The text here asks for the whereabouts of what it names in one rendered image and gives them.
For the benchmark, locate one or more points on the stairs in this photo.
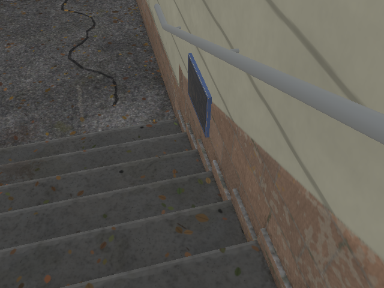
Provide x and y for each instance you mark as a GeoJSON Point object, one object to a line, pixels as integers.
{"type": "Point", "coordinates": [131, 207]}

